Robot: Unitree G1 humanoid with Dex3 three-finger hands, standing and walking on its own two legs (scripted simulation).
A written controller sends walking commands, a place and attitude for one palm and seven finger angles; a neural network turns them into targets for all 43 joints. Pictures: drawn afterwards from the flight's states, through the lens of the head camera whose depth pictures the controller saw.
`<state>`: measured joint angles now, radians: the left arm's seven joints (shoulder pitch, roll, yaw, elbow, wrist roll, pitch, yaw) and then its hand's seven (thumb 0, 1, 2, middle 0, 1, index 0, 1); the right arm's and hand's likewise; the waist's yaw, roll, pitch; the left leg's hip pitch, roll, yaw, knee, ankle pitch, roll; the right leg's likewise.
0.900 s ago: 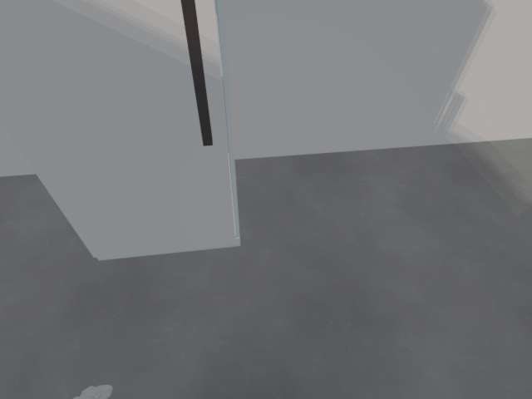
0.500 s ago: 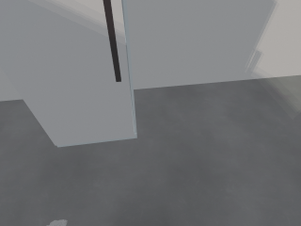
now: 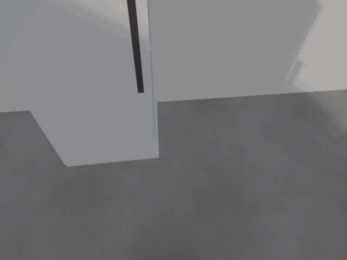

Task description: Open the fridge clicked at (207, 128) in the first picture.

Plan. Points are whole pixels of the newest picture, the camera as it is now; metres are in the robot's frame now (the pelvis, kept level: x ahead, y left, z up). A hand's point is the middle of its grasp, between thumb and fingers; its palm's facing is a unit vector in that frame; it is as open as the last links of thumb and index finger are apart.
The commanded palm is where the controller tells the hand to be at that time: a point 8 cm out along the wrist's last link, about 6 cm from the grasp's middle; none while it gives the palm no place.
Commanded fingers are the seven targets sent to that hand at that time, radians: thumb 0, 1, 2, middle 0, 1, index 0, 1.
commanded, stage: look at it before walking up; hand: right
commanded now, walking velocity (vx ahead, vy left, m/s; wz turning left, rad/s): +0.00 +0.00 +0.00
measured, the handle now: (135, 39) +0.82 +0.20 +0.12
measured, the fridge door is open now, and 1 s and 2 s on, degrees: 0 0 0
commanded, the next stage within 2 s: turn to face it in 0.54 s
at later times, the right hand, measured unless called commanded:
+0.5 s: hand out of the picture +0.09 -0.24 -0.16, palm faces -0.04 +0.94 -0.33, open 7.4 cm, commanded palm none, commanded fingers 0.00 -0.90 -0.90 0.20 0.30 0.20 0.30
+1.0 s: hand out of the picture +0.08 -0.22 -0.17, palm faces -0.09 +0.95 -0.29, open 7.4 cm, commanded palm none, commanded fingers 0.00 -0.90 -0.90 0.20 0.30 0.20 0.30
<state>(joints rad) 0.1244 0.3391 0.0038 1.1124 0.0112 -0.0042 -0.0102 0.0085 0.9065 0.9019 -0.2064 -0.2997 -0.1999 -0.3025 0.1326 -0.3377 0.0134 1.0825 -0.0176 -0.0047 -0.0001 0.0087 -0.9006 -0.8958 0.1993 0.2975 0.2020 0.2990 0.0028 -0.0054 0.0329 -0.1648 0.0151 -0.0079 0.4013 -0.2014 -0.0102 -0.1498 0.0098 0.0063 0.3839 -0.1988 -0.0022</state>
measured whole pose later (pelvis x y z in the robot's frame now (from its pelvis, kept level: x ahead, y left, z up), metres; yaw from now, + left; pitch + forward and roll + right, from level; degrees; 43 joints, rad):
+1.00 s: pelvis +0.01 +0.00 +0.00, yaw +4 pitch -1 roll +0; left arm 0.13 0.26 0.01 1.07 0.01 0.01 0.01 0.01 0.91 0.90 -0.20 -0.30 -0.20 -0.30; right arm 0.17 -0.28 0.00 1.05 -0.02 0.03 -0.01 0.01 -0.90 -0.90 0.20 0.30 0.20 0.30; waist -0.01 0.00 0.05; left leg -0.22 -0.02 -0.07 0.48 -0.23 -0.01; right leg -0.17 -0.02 -0.06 0.46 -0.26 0.00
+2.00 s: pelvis +0.22 +0.06 +0.00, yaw +17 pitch +0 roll +4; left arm 0.27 0.14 0.04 1.04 0.02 -0.08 0.05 -0.01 0.96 0.90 -0.21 -0.30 -0.20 -0.30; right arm 0.28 -0.21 -0.07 1.07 -0.04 0.01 0.01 0.01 -0.91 -0.90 0.20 0.30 0.20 0.30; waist 0.00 0.06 0.03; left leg -0.50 0.03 0.00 1.22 -0.27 -0.01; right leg -0.20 -0.08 -0.20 0.49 -0.30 -0.06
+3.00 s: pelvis +0.29 +0.07 +0.00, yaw +15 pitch -1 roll +2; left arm 0.25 0.14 0.02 1.00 0.03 0.05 0.01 0.00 0.91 0.90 -0.20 -0.30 -0.20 -0.30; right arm 0.28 -0.24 -0.08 1.03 -0.04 0.08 -0.02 0.01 -0.91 -0.90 0.19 0.30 0.20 0.30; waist -0.03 0.05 0.02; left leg -0.52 0.01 -0.03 1.02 -0.34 -0.03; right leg -0.24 0.00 -0.06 0.51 -0.27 -0.06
